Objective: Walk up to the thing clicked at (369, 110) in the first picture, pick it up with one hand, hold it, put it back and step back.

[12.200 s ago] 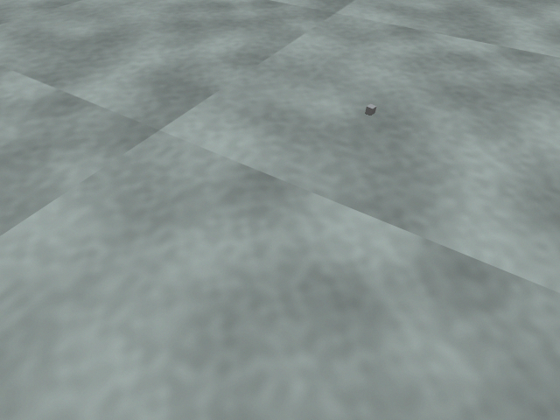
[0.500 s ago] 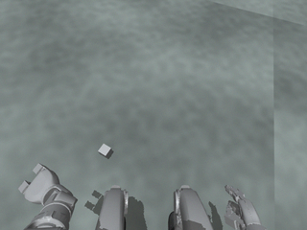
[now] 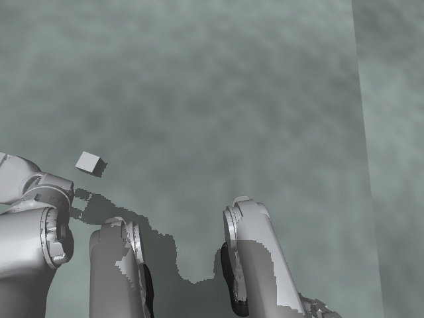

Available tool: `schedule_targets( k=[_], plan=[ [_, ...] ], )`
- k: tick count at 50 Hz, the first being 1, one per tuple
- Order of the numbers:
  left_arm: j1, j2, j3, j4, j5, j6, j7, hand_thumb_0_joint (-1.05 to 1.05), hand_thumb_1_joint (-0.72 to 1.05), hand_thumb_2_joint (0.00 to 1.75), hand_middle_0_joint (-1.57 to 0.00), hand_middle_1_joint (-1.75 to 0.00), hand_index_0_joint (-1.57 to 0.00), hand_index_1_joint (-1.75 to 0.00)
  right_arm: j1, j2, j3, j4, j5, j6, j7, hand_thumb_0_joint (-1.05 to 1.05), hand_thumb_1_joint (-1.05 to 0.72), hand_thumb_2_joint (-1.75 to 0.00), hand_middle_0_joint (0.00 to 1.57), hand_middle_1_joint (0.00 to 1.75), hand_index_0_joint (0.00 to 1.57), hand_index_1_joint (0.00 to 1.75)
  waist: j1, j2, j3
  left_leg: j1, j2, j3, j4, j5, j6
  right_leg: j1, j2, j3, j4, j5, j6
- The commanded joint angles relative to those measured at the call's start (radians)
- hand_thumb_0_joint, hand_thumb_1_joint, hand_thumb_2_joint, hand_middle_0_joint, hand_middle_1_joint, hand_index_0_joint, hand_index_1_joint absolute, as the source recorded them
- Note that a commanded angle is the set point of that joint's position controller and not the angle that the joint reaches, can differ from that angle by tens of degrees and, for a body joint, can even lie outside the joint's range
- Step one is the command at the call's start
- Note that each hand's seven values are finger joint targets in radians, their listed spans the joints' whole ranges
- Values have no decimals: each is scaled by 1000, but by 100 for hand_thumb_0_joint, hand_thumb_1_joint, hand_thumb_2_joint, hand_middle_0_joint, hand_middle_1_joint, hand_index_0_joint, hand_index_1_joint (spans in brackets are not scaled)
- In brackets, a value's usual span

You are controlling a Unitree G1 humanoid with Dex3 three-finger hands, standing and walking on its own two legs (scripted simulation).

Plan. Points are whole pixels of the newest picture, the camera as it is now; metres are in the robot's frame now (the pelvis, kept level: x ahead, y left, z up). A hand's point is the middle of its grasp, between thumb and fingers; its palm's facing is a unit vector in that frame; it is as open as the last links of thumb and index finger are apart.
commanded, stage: rise first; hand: left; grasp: from above
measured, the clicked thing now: (90, 164) +0.52 +0.26 -0.37
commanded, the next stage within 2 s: none
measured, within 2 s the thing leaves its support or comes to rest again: neither
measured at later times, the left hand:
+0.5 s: hand (61, 174) +0.45 +0.28 -0.22, palm faces -0.14 -0.44 -0.89, open 13.8 cm
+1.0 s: hand (66, 169) +0.47 +0.28 -0.26, palm faces -0.16 -0.43 -0.89, open 14.1 cm
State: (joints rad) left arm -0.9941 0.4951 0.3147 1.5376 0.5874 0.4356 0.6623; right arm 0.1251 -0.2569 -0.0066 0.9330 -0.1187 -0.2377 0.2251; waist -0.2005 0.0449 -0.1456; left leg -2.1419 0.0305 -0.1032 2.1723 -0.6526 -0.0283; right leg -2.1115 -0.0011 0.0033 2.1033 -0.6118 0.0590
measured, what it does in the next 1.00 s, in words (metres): lowers itself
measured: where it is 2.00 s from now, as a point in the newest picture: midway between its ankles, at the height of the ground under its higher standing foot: (192, 303)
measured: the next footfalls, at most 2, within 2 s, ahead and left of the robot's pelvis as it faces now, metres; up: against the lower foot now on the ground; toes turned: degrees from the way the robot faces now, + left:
none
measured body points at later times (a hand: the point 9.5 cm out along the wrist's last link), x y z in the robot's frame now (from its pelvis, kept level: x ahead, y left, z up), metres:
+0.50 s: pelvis +0.01 +0.00 -0.06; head +0.26 +0.02 +0.32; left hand +0.46 +0.30 -0.17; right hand +0.01 -0.28 -0.16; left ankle +0.09 +0.13 -0.36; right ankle +0.11 -0.14 -0.36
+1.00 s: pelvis +0.01 +0.00 -0.07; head +0.28 +0.04 +0.28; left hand +0.48 +0.30 -0.20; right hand -0.02 -0.26 -0.16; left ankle +0.09 +0.13 -0.36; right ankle +0.11 -0.14 -0.36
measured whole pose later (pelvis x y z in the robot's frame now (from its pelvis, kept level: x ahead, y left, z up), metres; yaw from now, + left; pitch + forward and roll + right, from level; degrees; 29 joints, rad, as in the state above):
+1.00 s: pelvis +0.01 +0.00 -0.07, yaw -4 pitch +33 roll -9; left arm -1.24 0.80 0.44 1.79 0.73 0.38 0.71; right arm 0.17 -0.34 0.12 0.87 -0.19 -0.29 0.36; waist -0.33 0.00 0.07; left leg -2.32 0.02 -0.20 2.44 -0.70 -0.04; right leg -2.27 0.03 -0.05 2.32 -0.63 0.07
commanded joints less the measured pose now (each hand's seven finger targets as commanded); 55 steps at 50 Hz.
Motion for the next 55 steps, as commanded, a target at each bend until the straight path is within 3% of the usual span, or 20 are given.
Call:
schedule_targets(
  k=[1, 3, 5, 8, 13, 15, 21, 26, 30, 31, 33, 35, 38, 40, 42, 48, 51, 55],
  plan=[
    [-329, 304, 3, -65, 76, -24, 5, 0, -52, 104, -9, -102, -8, -103, 157, -234, -54, -39, 12, -35, 2, 0, -88, -89, 20, 30, 20, 30, 12, 201, -627, 447, -21, 74, -237, 5, 16, 267, 5, -106, -194, 6, -74],
    [-364, 281, -11, -85, 82, -34, -13, 0, -53, 104, -9, -102, -7, -103, 195, -221, -46, -36, 10, -40, 12, 0, -88, -89, 20, 30, 20, 30, -19, 175, -638, 430, -21, 77, -208, 55, 18, 287, 6, -107, -171, 59, -70],
    [-377, 278, -7, -59, 91, -34, -17, 0, -52, 102, -9, -102, -8, -103, 214, -237, -47, -37, 10, -45, 14, 0, -89, -89, 20, 30, 20, 30, -28, 188, -645, 434, -21, 76, -187, 85, 20, 271, 6, -107, -148, 94, -74],
    [-412, 262, -13, 0, 102, -39, -12, 0, -51, 102, -9, -102, -8, -103, 236, -244, -43, -28, 2, -50, 19, 0, -89, -89, 20, 30, 20, 30, -54, 171, -579, 378, -23, 77, -155, 73, 28, 227, 10, -111, -132, 89, -73],
    [-472, 296, 27, 74, 114, -45, 28, 0, -52, 102, -9, -101, -8, -102, 271, -267, -34, -17, -15, -59, 35, 0, -89, -89, 20, 30, 20, 30, -73, 198, -572, 385, -21, 76, -121, 100, 21, 209, 9, -120, -99, 115, -75],
    [-509, 334, 52, 93, 117, -47, 48, 0, -53, 103, -9, -101, -8, -102, 280, -274, -28, -15, -28, -61, 42, 0, -89, -90, 20, 30, 20, 30, -90, 179, -558, 349, -21, 81, -102, 92, 27, 219, 13, -123, -97, 107, -70],
    [-544, 428, 113, 141, 130, -52, 94, 0, -52, 101, -12, -99, -10, -100, 288, -295, -6, -15, -51, -60, 71, 0, -89, -90, 20, 30, 20, 30, -98, 192, -554, 294, -18, 92, -42, 111, 31, 267, 20, -135, -81, 124, -62],
    [-556, 475, 133, 149, 145, -48, 108, 0, -56, 104, -10, -100, -8, -103, 303, -311, 5, -17, -59, -57, 92, 0, -90, -90, 20, 30, 20, 30, -104, 215, -566, 273, -12, 90, -4, 143, 30, 298, 32, -143, -64, 159, -57],
    [-542, 499, 130, 148, 152, -49, 95, 0, -58, 105, -10, -100, -7, -103, 303, -321, 14, -17, -61, -50, 102, 0, -90, -90, 20, 30, 20, 30, -107, 254, -541, 283, -9, 73, -7, 144, 25, 268, 36, -161, -40, 154, -64],
    [-541, 485, 116, 153, 151, -47, 87, 0, -57, 104, -10, -100, -8, -102, 310, -319, 20, -15, -68, -49, 106, 0, -90, -90, 20, 30, 20, 30, -127, 240, -539, 295, -6, 70, 6, 159, 25, 277, 40, -167, -36, 170, -64],
    [-547, 506, 105, 142, 154, -49, 76, 0, -56, 103, -10, -102, -8, -103, 300, -330, 26, -16, -68, -50, 109, 0, -90, -90, 20, 30, 20, 30, -137, 249, -516, 269, -7, 65, 17, 146, 32, 262, 41, -172, -26, 165, -63],
    [-520, 524, 126, 121, 150, -54, 77, 0, -57, 103, -10, -101, -8, -103, 309, -338, 29, -20, -64, -48, 112, 0, -90, -90, 20, 30, 20, 30, -117, 253, -548, 282, -5, 60, 10, 169, 27, 291, 44, -175, -17, 183, -66],
    [-531, 517, 100, 115, 155, -51, 69, 0, -59, 105, -9, -102, -7, -105, 318, -341, 38, -29, -68, -44, 119, 0, -90, -90, 20, 30, 20, 30, -138, 254, -534, 264, -4, 56, 23, 168, 30, 302, 49, -178, -13, 190, -65],
    [-530, 510, 106, 121, 149, -50, 75, 0, -58, 104, -9, -101, -7, -103, 318, -342, 41, -27, -67, -46, 120, 0, -90, -90, 20, 30, 20, 30, -131, 274, -525, 262, -3, 54, 25, 157, 30, 284, 51, -177, -15, 182, -68],
    [-540, 518, 94, 118, 153, -53, 75, 0, -58, 103, -9, -101, -7, -103, 317, -348, 47, -26, -69, -47, 122, 0, -91, -90, 20, 30, 20, 30, -151, 282, -506, 265, -4, 47, 25, 161, 29, 271, 48, -185, -6, 185, -70],
    [-556, 542, 103, 133, 166, -64, 94, 0, -57, 102, -10, -100, -8, -102, 325, -364, 60, -23, -74, -54, 130, 0, -90, -90, 20, 30, 20, 30, -165, 310, -483, 310, 1, 22, 13, 144, 21, 238, 48, -204, 6, 171, -77],
    [-563, 535, 75, 166, 169, -56, 102, 0, -55, 101, -10, -101, -9, -102, 299, -369, 71, -22, -85, -56, 136, 0, -90, -90, 20, 30, 20, 30, -189, 306, -430, 290, -2, 20, 28, 118, 30, 211, 47, -211, 3, 158, -73],
    [-557, 547, 79, 167, 154, -58, 108, 0, -53, 99, -13, -99, -11, -100, 311, -378, 83, -26, -83, -61, 144, 0, -91, -90, 20, 30, 20, 30, -194, 295, -443, 286, -2, 18, 24, 131, 29, 247, 52, -209, -9, 166, -73]
  ],
)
